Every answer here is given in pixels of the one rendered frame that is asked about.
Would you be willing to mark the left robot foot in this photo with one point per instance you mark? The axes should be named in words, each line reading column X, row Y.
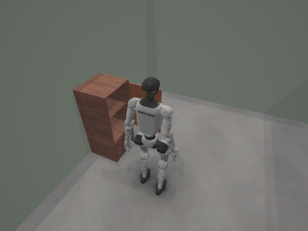
column 143, row 179

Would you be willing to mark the left robot forearm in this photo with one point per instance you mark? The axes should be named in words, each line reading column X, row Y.
column 128, row 132

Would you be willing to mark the left robot upper arm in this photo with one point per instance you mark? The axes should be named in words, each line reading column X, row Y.
column 131, row 109

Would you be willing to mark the left robot shin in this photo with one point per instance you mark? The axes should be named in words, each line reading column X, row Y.
column 144, row 165

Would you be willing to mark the right robot forearm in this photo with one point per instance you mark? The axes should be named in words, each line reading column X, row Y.
column 170, row 142

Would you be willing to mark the left robot hand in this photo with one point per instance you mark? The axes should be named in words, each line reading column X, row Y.
column 126, row 143

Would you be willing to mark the right robot hand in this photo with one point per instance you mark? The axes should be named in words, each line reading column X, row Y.
column 174, row 154

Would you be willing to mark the right robot upper arm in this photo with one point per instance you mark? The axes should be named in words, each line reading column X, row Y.
column 167, row 113

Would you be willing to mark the cupboard door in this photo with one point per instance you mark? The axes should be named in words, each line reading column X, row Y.
column 136, row 91

